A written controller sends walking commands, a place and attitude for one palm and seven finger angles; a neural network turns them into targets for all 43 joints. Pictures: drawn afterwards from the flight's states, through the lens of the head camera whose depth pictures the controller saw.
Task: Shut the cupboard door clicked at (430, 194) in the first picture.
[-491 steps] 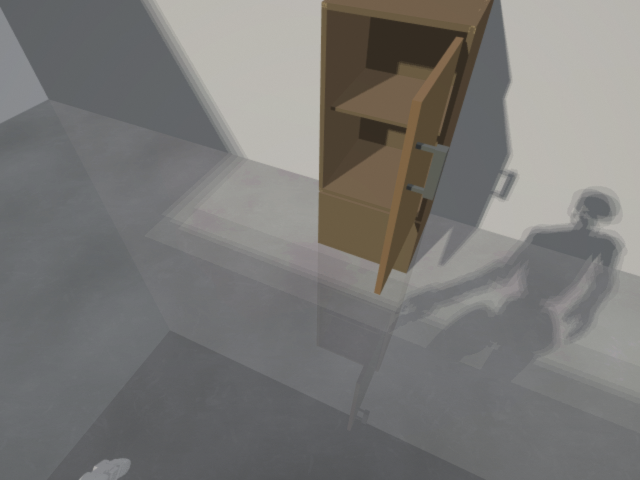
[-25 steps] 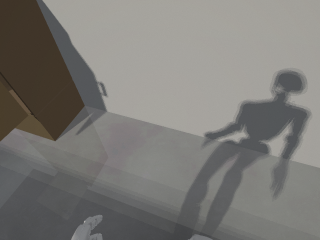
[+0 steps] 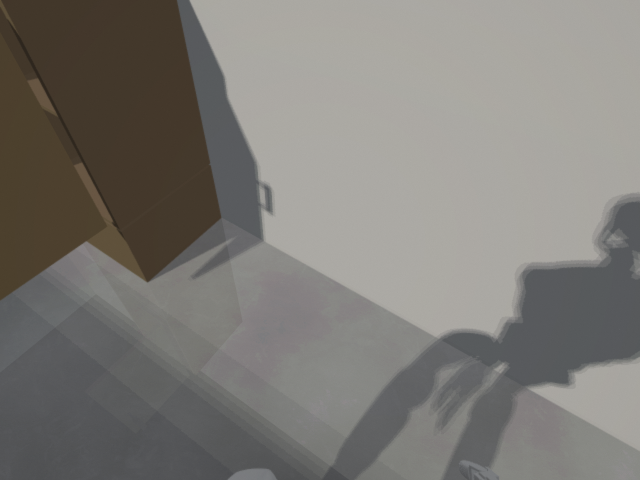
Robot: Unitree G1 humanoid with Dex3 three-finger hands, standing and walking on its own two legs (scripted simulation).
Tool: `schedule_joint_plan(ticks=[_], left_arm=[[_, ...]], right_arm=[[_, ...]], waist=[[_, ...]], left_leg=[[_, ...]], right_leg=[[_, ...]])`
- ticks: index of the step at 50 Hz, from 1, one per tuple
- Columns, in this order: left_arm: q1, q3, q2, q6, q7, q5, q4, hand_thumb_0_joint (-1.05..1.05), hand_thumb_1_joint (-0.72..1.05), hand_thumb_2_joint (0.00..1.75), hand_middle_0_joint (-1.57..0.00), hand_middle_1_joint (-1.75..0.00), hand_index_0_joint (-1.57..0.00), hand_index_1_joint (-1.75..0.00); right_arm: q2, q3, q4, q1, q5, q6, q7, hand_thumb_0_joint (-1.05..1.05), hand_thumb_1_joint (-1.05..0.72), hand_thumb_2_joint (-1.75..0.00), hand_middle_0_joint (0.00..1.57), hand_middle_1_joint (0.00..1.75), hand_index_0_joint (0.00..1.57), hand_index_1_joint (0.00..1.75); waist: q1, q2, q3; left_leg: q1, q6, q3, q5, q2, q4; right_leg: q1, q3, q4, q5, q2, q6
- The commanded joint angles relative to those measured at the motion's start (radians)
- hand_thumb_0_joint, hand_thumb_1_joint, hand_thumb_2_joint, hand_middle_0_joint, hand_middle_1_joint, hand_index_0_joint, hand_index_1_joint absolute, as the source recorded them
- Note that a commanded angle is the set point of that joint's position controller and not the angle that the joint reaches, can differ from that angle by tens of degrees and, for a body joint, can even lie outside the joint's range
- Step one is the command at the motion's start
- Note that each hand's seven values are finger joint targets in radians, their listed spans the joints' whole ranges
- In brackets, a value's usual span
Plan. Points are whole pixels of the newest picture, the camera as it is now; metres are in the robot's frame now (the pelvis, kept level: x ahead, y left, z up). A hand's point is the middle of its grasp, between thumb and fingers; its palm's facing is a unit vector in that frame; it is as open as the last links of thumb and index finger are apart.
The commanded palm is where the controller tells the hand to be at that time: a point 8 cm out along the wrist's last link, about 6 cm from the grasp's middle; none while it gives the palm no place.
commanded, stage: walk to a spot facing it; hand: left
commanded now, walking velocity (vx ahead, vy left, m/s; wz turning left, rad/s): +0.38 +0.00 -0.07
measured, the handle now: out of the picture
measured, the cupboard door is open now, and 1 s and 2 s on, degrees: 88 88 88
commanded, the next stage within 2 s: turn to face it in 0.36 s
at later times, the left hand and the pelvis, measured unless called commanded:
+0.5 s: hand (272, 345) +0.34 +0.12 -0.15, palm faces -0.09 -0.96 -0.25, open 7.4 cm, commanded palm none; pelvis +0.20 -0.06 -0.01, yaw -4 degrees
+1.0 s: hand (249, 390) +0.27 +0.15 -0.19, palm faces +0.28 -0.94 -0.17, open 7.3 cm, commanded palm none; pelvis +0.28 -0.04 -0.01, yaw +12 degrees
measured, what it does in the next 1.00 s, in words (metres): walks ahead: right foot, then left foot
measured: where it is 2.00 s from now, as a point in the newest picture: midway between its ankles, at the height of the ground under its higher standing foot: (352, 476)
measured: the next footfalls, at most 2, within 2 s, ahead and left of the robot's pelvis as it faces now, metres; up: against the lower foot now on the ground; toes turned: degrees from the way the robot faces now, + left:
right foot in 0.46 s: +0.33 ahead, -0.17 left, +0.00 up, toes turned -13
left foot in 0.98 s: +0.33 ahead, +0.07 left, +0.00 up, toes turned +20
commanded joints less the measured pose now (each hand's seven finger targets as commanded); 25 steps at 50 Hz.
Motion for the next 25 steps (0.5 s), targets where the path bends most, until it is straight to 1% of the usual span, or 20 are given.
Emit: schedule_joint_plan(ticks=[1,2,3,4,5,7,9,10,12,13,14,17,18,19,20,21,22,23,24,25], left_arm=[[-0.113,0.028,0.076,-0.028,-0.006,0.005,-0.107,0.0,0.9,0.9,-0.2,-0.3,-0.2,-0.3],[-0.088,0.026,0.054,-0.018,-0.008,0.009,-0.1,0.0,0.9,0.9,-0.2,-0.3,-0.2,-0.3],[-0.067,0.027,0.04,-0.008,-0.008,0.01,-0.096,0.0,0.9,0.9,-0.2,-0.3,-0.2,-0.3],[-0.065,0.03,0.043,-0.003,-0.01,0.009,-0.094,0.0,0.9,0.9,-0.2,-0.3,-0.2,-0.3],[-0.067,0.036,0.037,0.005,-0.009,0.011,-0.106,0.0,0.9,0.9,-0.2,-0.3,-0.2,-0.3],[-0.105,0.039,0.04,0.016,-0.014,0.01,-0.129,0.0,0.9,0.9,-0.2,-0.3,-0.2,-0.3],[-0.163,0.044,0.055,0.016,-0.019,0.008,-0.155,0.0,0.9,0.9,-0.2,-0.3,-0.2,-0.3],[-0.189,0.045,0.056,0.018,-0.021,0.008,-0.168,0.0,0.9,0.9,-0.2,-0.3,-0.2,-0.3],[-0.253,0.043,0.061,0.017,-0.025,0.005,-0.193,0.0,0.9,0.9,-0.2,-0.3,-0.2,-0.3],[-0.289,0.041,0.062,0.016,-0.025,0.004,-0.208,0.0,0.9,0.9,-0.2,-0.3,-0.2,-0.3],[-0.33,0.038,0.061,0.011,-0.026,0.003,-0.22,0.0,0.9,0.9,-0.2,-0.3,-0.2,-0.3],[-0.369,0.035,0.057,0.001,-0.025,0.001,-0.239,0.0,0.9,0.9,-0.2,-0.3,-0.2,-0.3],[-0.362,0.036,0.063,-0.002,-0.024,0.001,-0.239,0.0,0.9,0.9,-0.2,-0.3,-0.2,-0.3],[-0.337,0.037,0.071,-0.006,-0.022,0.001,-0.231,0.0,0.9,0.9,-0.2,-0.3,-0.2,-0.3],[-0.269,0.04,0.082,-0.012,-0.022,0.003,-0.211,0.0,0.9,0.9,-0.2,-0.3,-0.2,-0.3],[-0.138,0.048,0.107,-0.023,-0.02,0.006,-0.17,0.0,0.9,0.9,-0.2,-0.3,-0.2,-0.3],[-0.002,0.063,0.179,-0.04,-0.012,0.013,-0.124,0.0,0.9,0.9,-0.2,-0.3,-0.2,-0.3],[0.097,0.091,0.291,-0.049,0.0,0.014,-0.098,0.0,0.9,0.9,-0.2,-0.3,-0.2,-0.3],[0.094,0.085,0.309,-0.043,0.007,-0.012,-0.102,0.0,0.9,0.9,-0.2,-0.3,-0.2,-0.3],[-0.008,0.077,0.275,-0.04,0.012,-0.009,-0.119,0.0,0.9,0.9,-0.2,-0.3,-0.2,-0.3]], right_arm=[[-0.149,-0.03,0.026,0.202,0.007,0.0,-0.03,0.0,-0.9,-0.9,0.2,0.3,0.2,0.3],[-0.126,-0.023,0.027,0.192,0.007,-0.006,-0.031,0.0,-0.9,-0.9,0.2,0.3,0.2,0.3],[-0.113,-0.019,0.031,0.192,0.008,-0.011,-0.033,0.0,-0.9,-0.9,0.2,0.3,0.2,0.3],[-0.107,-0.019,0.039,0.201,0.01,-0.014,-0.033,0.0,-0.9,-0.9,0.2,0.3,0.2,0.3],[-0.089,-0.028,0.028,0.205,0.007,-0.017,-0.035,0.0,-0.9,-0.9,0.2,0.3,0.2,0.3],[-0.104,-0.024,0.029,0.213,0.01,-0.019,-0.035,0.0,-0.9,-0.9,0.2,0.3,0.2,0.3],[-0.105,-0.025,0.038,0.233,0.011,-0.021,-0.036,0.0,-0.9,-0.9,0.2,0.3,0.2,0.3],[-0.114,-0.024,0.04,0.24,0.01,-0.022,-0.037,0.0,-0.9,-0.9,0.2,0.3,0.2,0.3],[-0.123,-0.028,0.052,0.262,0.007,-0.021,-0.038,0.0,-0.9,-0.9,0.2,0.3,0.2,0.3],[-0.128,-0.028,0.059,0.282,0.006,-0.02,-0.038,0.0,-0.9,-0.9,0.2,0.3,0.2,0.3],[-0.125,-0.027,0.07,0.311,0.004,-0.018,-0.038,0.0,-0.9,-0.9,0.2,0.3,0.2,0.3],[-0.137,-0.029,0.089,0.335,-0.003,-0.012,-0.038,0.0,-0.9,-0.9,0.2,0.3,0.2,0.3],[-0.142,-0.029,0.093,0.337,-0.005,-0.009,-0.038,0.0,-0.9,-0.9,0.2,0.3,0.2,0.3],[-0.145,-0.029,0.099,0.339,-0.005,-0.006,-0.037,0.0,-0.9,-0.9,0.2,0.3,0.2,0.3],[-0.15,-0.027,0.1,0.331,-0.003,-0.004,-0.039,0.0,-0.9,-0.9,0.2,0.3,0.2,0.3],[-0.154,-0.025,0.103,0.318,0.002,-0.003,-0.038,0.0,-0.9,-0.9,0.2,0.3,0.2,0.3],[-0.134,-0.022,0.098,0.32,0.013,-0.007,-0.03,0.0,-0.9,-0.9,0.2,0.3,0.2,0.3],[-0.065,-0.011,0.076,0.368,0.025,-0.012,-0.028,0.0,-0.9,-0.9,0.2,0.3,0.2,0.3],[-0.101,-0.013,0.057,0.338,0.03,0.005,-0.036,0.0,-0.9,-0.9,0.2,0.3,0.2,0.3],[-0.083,-0.014,0.072,0.331,0.029,0.013,-0.039,0.0,-0.9,-0.9,0.2,0.3,0.2,0.3]], waist=[[-0.103,0.089,-0.009],[-0.083,0.094,0.01],[-0.069,0.119,0.008],[-0.06,0.119,0.005],[-0.056,0.127,0.008],[-0.054,0.111,0.037],[-0.059,0.114,0.055],[-0.058,0.111,0.061],[-0.072,0.109,0.057],[-0.086,0.111,0.064],[-0.103,0.118,0.069],[-0.112,0.131,0.061],[-0.107,0.136,0.053],[-0.093,0.121,0.04],[-0.058,0.105,0.01],[0.003,0.066,-0.062],[0.056,-0.029,-0.168],[0.066,-0.292,-0.295],[0.051,-0.233,-0.3],[0.018,-0.154,-0.235]], left_leg=[[0.214,0.082,-0.347,0.016,0.313,-0.431],[0.167,0.065,-0.289,0.029,0.276,-0.449],[0.154,0.059,-0.244,0.049,0.252,-0.46],[0.148,0.057,-0.223,0.049,0.239,-0.47],[0.147,0.068,-0.198,0.044,0.241,-0.489],[0.155,0.081,-0.18,0.034,0.242,-0.515],[0.182,0.09,-0.177,0.05,0.242,-0.525],[0.212,0.093,-0.153,0.083,0.243,-0.52],[0.271,0.097,-0.127,0.157,0.245,-0.497],[0.295,0.095,-0.114,0.203,0.246,-0.484],[0.314,0.09,-0.111,0.261,0.241,-0.468],[0.349,0.076,-0.073,0.392,0.255,-0.399],[0.34,0.069,-0.069,0.417,0.26,-0.372],[0.328,0.062,-0.067,0.481,0.256,-0.325],[0.319,0.049,-0.043,0.563,0.242,-0.243],[0.295,0.018,-0.017,0.589,0.206,-0.089],[0.144,-0.02,0.007,0.45,0.146,0.135],[-0.112,-0.07,0.04,-0.17,-0.008,0.459],[-0.141,-0.064,-0.103,-0.357,-0.016,0.621],[-0.149,-0.06,-0.154,-0.297,0.024,0.676]], right_leg=[[-0.361,0.094,0.221,0.121,-0.068,0.004],[-0.33,0.09,0.194,0.162,-0.066,0.009],[-0.322,0.086,0.177,0.199,-0.06,0.015],[-0.317,0.082,0.163,0.23,-0.057,0.017],[-0.338,0.086,0.142,0.26,-0.062,0.022],[-0.384,0.092,0.111,0.308,-0.064,0.03],[-0.422,0.099,0.05,0.344,-0.066,0.033],[-0.436,0.094,0.008,0.354,-0.065,0.037],[-0.437,0.076,-0.105,0.356,-0.058,0.036],[-0.431,0.062,-0.158,0.349,-0.05,0.033],[-0.422,0.049,-0.208,0.344,-0.038,0.028],[-0.342,0.023,-0.336,0.315,-0.001,0.001],[-0.289,0.016,-0.364,0.3,0.012,-0.011],[-0.224,-0.002,-0.388,0.286,0.036,-0.021],[-0.125,-0.017,-0.425,0.299,0.061,-0.031],[0.044,-0.025,-0.497,0.352,0.082,-0.039],[0.295,0.073,-0.511,0.45,-0.007,-0.067],[0.521,0.46,-0.564,0.714,-0.305,-0.174],[0.447,0.504,-0.644,0.855,-0.384,-0.23],[0.339,0.416,-0.669,0.736,-0.365,-0.234]])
